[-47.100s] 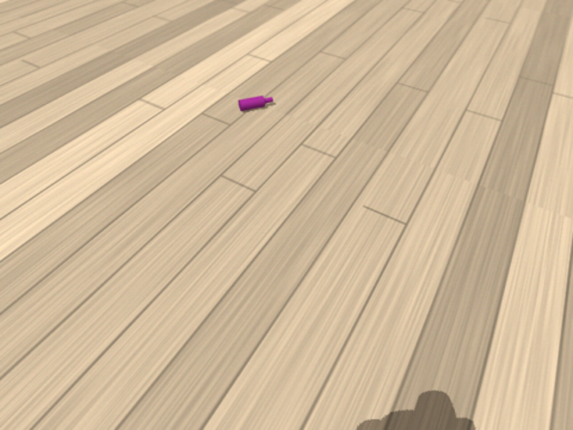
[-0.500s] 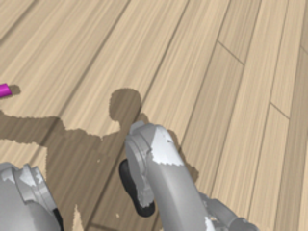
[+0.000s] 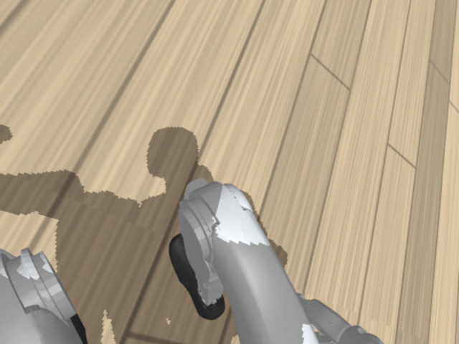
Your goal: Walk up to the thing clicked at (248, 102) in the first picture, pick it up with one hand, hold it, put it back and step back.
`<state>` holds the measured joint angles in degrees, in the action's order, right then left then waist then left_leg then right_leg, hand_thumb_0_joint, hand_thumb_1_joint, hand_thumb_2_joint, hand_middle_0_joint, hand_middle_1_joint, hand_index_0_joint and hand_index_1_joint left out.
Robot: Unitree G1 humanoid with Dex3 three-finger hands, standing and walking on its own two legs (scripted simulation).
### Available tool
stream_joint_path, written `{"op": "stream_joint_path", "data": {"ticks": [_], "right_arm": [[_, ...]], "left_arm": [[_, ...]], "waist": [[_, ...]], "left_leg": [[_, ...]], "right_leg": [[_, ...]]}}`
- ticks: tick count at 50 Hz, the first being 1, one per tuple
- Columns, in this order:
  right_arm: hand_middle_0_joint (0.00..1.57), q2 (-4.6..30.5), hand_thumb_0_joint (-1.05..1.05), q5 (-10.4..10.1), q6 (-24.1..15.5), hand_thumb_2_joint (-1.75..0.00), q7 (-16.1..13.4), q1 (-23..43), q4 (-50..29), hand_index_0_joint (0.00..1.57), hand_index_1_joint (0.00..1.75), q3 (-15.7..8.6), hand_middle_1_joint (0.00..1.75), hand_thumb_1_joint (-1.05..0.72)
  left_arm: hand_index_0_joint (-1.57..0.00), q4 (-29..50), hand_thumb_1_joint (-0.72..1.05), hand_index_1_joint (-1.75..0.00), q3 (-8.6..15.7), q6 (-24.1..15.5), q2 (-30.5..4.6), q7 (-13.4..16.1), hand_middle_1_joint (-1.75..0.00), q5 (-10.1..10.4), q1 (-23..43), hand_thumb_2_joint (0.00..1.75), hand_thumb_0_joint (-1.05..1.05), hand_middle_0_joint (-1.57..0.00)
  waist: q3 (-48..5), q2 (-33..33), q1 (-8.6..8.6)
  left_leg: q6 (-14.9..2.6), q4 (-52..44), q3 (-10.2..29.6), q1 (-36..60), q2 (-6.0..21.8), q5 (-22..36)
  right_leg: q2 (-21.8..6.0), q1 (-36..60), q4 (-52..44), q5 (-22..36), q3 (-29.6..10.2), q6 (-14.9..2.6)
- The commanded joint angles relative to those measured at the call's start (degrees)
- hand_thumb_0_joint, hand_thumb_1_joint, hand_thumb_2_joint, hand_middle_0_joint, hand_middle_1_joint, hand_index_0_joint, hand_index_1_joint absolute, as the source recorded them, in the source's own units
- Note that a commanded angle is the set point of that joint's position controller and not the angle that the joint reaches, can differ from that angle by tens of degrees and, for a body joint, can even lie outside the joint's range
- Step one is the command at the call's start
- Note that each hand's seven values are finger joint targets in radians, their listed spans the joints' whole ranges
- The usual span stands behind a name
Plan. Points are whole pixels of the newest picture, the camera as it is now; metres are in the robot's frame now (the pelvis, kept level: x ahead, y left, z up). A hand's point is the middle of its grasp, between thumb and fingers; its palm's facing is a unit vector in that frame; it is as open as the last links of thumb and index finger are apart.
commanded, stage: close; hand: left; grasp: from above
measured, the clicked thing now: out of the picture +0.45 +0.30 -0.27
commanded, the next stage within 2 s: settle in 1.44 s
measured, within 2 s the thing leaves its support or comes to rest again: leaves its support in 1.84 s
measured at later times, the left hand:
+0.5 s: hand out of the picture +0.43 +0.33 -0.25, palm faces -0.43 -0.18 -0.89, open 12.5 cm
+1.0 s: hand out of the picture +0.43 +0.33 -0.25, palm faces -0.42 -0.18 -0.89, open 9.7 cm
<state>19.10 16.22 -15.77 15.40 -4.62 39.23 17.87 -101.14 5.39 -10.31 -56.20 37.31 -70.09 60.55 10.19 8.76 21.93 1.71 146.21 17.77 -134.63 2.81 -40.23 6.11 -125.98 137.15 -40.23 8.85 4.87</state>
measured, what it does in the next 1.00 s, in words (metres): stands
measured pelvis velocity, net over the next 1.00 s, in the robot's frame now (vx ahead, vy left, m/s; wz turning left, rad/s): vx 0.00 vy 0.00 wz -0.01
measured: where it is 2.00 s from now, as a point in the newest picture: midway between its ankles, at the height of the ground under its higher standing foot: (146, 322)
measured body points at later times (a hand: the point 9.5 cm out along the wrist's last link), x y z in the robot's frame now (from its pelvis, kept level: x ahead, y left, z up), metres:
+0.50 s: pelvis +0.00 +0.00 +0.00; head +0.27 +0.14 +0.33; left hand +0.45 +0.33 -0.20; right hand +0.06 -0.25 -0.05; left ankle +0.06 +0.14 -0.27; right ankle +0.11 -0.12 -0.27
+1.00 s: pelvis +0.00 +0.00 +0.00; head +0.27 +0.14 +0.33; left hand +0.45 +0.33 -0.20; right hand +0.06 -0.24 -0.05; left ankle +0.06 +0.14 -0.27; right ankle +0.11 -0.12 -0.27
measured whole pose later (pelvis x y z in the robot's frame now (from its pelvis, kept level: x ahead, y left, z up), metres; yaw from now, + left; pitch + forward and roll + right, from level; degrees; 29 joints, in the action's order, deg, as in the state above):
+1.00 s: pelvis +0.00 +0.00 +0.00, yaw +0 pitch +26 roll -15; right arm 19.0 16.2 -15.4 14.9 -4.3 38.6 18.6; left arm -100.3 4.9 -10.0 -56.5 37.4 -69.6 60.0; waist 10.3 9.2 21.7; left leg 1.7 145.5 18.2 -134.1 3.0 -40.2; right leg 6.2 -125.3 136.0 -39.8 9.3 4.7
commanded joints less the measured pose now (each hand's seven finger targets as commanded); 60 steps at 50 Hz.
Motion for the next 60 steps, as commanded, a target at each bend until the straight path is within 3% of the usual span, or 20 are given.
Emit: {"op": "stream_joint_path", "data": {"ticks": [1,2,4,7,15,18,19,20,21,23,29,31,35,41,44,45,50,53,58,60], "right_arm": [[0.20,19.0,0.00,-0.4,-0.2,-0.90,-0.4,-10.0,0.4,0.20,0.30,-5.6,0.30,-0.89],[0.20,18.7,0.00,-0.2,0.0,-0.90,-0.4,-10.8,0.7,0.20,0.30,-5.1,0.30,-0.89],[0.20,18.7,0.00,-0.3,0.1,-0.90,-0.3,-10.2,0.1,0.20,0.30,-5.5,0.30,-0.89],[0.20,19.0,0.00,-0.5,-0.1,-0.90,-0.3,-10.2,0.8,0.20,0.30,-5.7,0.30,-0.89],[0.20,18.8,0.00,-0.6,0.1,-0.90,-0.4,-10.5,0.7,0.20,0.30,-5.2,0.30,-0.89],[0.20,19.0,0.00,-0.5,0.2,-0.90,-0.4,-9.6,0.2,0.20,0.30,-5.5,0.30,-0.89],[0.20,19.2,0.00,-0.5,0.5,-0.90,-0.6,-10.1,0.4,0.20,0.30,-5.3,0.30,-0.89],[0.20,19.3,0.00,-0.6,0.5,-0.90,-0.7,-10.0,0.3,0.20,0.30,-5.3,0.30,-0.89],[0.20,19.1,0.00,-0.4,0.3,-0.90,-0.6,-9.3,-0.3,0.20,0.30,-5.4,0.30,-0.89],[0.20,19.2,0.00,-0.5,0.3,-0.90,-0.5,-10.5,0.2,0.20,0.30,-5.2,0.30,-0.89],[0.20,19.3,0.00,-0.5,0.3,-0.90,-0.9,-9.4,0.3,0.20,0.30,-5.3,0.30,-0.89],[0.20,18.6,0.00,-0.3,0.1,-0.90,-0.7,-10.2,0.6,0.20,0.30,-4.4,0.30,-0.89],[0.20,18.7,0.00,-0.1,0.5,-0.90,-0.9,-10.6,0.3,0.20,0.30,-4.2,0.30,-0.89],[0.20,18.7,0.00,-0.2,0.3,-0.90,-0.7,-10.1,0.2,0.20,0.30,-4.5,0.30,-0.89],[0.20,18.8,0.00,-0.6,0.3,-0.90,-0.9,-9.6,0.4,0.20,0.30,-4.6,0.30,-0.89],[0.20,18.4,0.00,-0.2,0.3,-0.90,-0.6,-9.9,0.1,0.20,0.30,-4.4,0.30,-0.89],[0.20,19.2,0.00,-0.4,0.6,-0.90,-0.9,-10.0,0.4,0.20,0.30,-5.3,0.30,-0.89],[0.20,18.9,0.00,0.0,0.5,-0.90,-0.7,-10.0,0.1,0.20,0.30,-4.8,0.30,-0.89],[0.20,18.8,0.00,-0.4,0.8,-0.90,-1.1,-10.3,0.4,0.20,0.30,-4.6,0.30,-0.89],[0.20,18.7,0.00,-0.2,0.9,-0.90,-1.2,-10.0,-0.2,0.20,0.30,-4.2,0.30,-0.89]], "left_arm": [[-0.11,6.3,-0.45,-0.98,-1.0,-0.2,-9.3,1.7,-0.99,0.9,12.6,0.93,0.00,-0.11],[-0.14,5.6,-0.42,-0.96,1.1,-0.1,-11.4,2.1,-0.97,0.9,11.7,0.91,0.00,-0.13],[-0.17,7.0,-0.39,-0.94,-1.3,-0.2,-8.8,1.7,-0.95,0.8,13.4,0.88,0.00,-0.16],[-0.18,7.0,-0.37,-0.93,-0.9,-0.1,-9.7,1.6,-0.94,1.6,14.3,0.86,0.00,-0.17],[-0.25,6.4,-0.28,-0.86,0.8,-0.1,-11.4,2.1,-0.87,0.8,12.9,0.80,0.00,-0.24],[-0.29,5.2,-0.23,-0.85,-0.5,0.2,-9.9,1.6,-0.87,0.8,11.9,0.78,0.00,-0.27],[-0.30,6.0,-0.21,-0.85,0.9,0.0,-11.9,1.9,-0.87,0.9,12.5,0.77,0.00,-0.28],[-0.30,6.7,-0.20,-0.83,0.8,-0.1,-11.6,1.9,-0.85,1.1,13.1,0.74,0.00,-0.28],[-0.31,7.6,-0.19,-0.82,-1.7,-0.3,-9.5,1.5,-0.85,0.6,14.3,0.72,0.00,-0.29],[-0.34,7.4,-0.16,-0.81,-0.2,-0.2,-10.7,1.6,-0.84,0.7,13.4,0.72,0.00,-0.31],[-0.41,6.5,-0.08,-0.76,-0.6,-0.8,-10.4,1.8,-0.79,1.7,12.8,0.66,0.00,-0.38],[-0.43,6.1,-0.04,-0.75,-1.1,-0.8,-10.4,1.7,-0.78,0.9,13.0,0.64,0.00,-0.40],[-0.49,6.1,0.03,-0.72,0.4,-0.8,-11.6,2.3,-0.75,1.3,12.5,0.63,0.00,-0.46],[-0.55,5.9,0.12,-0.69,-1.7,-0.2,-9.2,2.0,-0.72,0.8,12.4,0.59,0.00,-0.52],[-0.57,5.8,0.14,-0.67,0.0,-0.1,-11.1,2.4,-0.70,1.0,11.6,0.57,0.00,-0.54],[-0.59,5.1,0.17,-0.65,-0.9,0.1,-10.2,2.2,-0.69,0.6,11.2,0.54,0.00,-0.56],[-0.64,6.1,0.23,-0.62,0.2,0.4,-10.5,2.2,-0.66,1.3,10.9,0.51,0.00,-0.61],[-0.68,5.1,0.28,-0.61,-1.5,0.5,-9.3,1.5,-0.65,1.5,12.1,0.49,0.00,-0.64],[-0.76,6.6,0.37,-0.61,-0.5,0.2,-10.4,1.1,-0.64,1.5,11.3,0.52,0.00,-0.72],[-0.80,4.9,0.43,-0.59,-1.3,0.0,-9.7,0.9,-0.63,1.8,11.3,0.51,0.00,-0.77]], "waist": [[-36.1,-30.0,2.15],[-37.5,-30.1,2.10],[-36.4,-31.0,2.46],[-35.7,-30.0,2.77],[-36.4,-30.5,2.37],[-34.2,-29.9,2.77],[-35.2,-30.4,2.39],[-35.6,-30.6,2.24],[-34.9,-31.7,2.73],[-35.8,-30.9,2.92],[-35.0,-29.3,2.65],[-34.8,-30.2,3.03],[-35.6,-29.4,2.58],[-34.7,-29.2,3.33],[-35.2,-29.9,1.99],[-34.2,-30.0,2.71],[-36.2,-31.1,2.08],[-33.4,-29.7,3.64],[-36.1,-29.7,1.93],[-34.4,-28.2,3.17]], "left_leg": [[-1.58,-14.2,-7.9,28.3,1.7,11.3],[-1.48,-14.6,-7.7,29.5,1.8,12.6],[-1.43,-14.7,-7.9,29.3,1.7,12.0],[-1.60,-14.1,-7.9,28.5,1.8,11.0],[-1.44,-14.4,-7.7,29.4,1.9,12.9],[-1.41,-14.8,-7.8,28.4,1.8,10.6],[-1.45,-15.4,-7.7,28.1,1.9,10.3],[-1.36,-15.3,-7.4,28.7,1.8,10.7],[-1.32,-15.2,-7.7,29.2,1.8,10.4],[-1.33,-15.0,-7.4,29.4,1.7,11.7],[-1.54,-14.5,-7.7,28.4,2.0,10.4],[-1.52,-13.9,-7.8,28.5,1.9,11.5],[-1.61,-14.2,-7.8,28.4,2.0,11.7],[-1.47,-14.2,-7.4,28.5,1.9,11.6],[-1.29,-14.8,-7.4,28.9,1.9,11.7],[-1.41,-14.4,-7.8,28.3,2.0,11.3],[-1.14,-15.2,-7.6,29.9,2.1,12.8],[-1.39,-14.9,-7.4,28.1,2.0,10.3],[-1.29,-15.1,-7.1,28.7,1.9,11.9],[-1.60,-14.8,-7.3,27.6,1.9,10.3]], "right_leg": [[1.8,19.4,-12.8,16.9,7.9,-5.26],[1.7,20.6,-12.8,18.0,8.3,-5.23],[1.7,19.3,-12.4,17.7,8.2,-5.37],[1.7,19.2,-13.0,17.0,8.1,-5.14],[1.7,19.3,-12.7,18.2,8.3,-5.23],[1.8,18.7,-12.9,16.4,8.2,-5.32],[1.8,19.5,-13.5,15.8,8.2,-5.46],[1.5,19.0,-12.8,16.1,8.4,-5.50],[1.6,18.4,-12.7,16.0,8.2,-5.59],[1.6,19.0,-12.5,17.2,8.6,-5.35],[1.8,19.9,-13.7,16.5,7.9,-5.17],[1.5,19.5,-12.9,17.4,8.2,-5.07],[1.8,20.7,-13.9,17.5,8.1,-4.94],[1.8,19.2,-13.2,17.8,8.6,-5.03],[1.7,19.6,-13.0,17.5,8.4,-5.23],[1.9,19.8,-13.2,17.4,8.1,-5.11],[2.0,20.4,-13.1,18.4,8.2,-5.31],[1.9,19.0,-13.3,16.6,8.4,-5.23],[1.8,19.6,-13.1,17.2,8.6,-5.22],[1.8,19.7,-13.6,16.5,8.3,-5.09]]}}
